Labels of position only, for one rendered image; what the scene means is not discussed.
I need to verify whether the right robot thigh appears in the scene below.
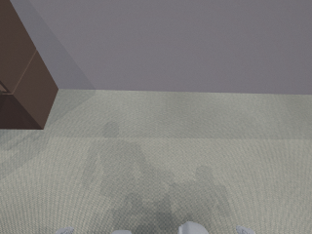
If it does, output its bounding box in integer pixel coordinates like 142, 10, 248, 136
177, 221, 209, 234

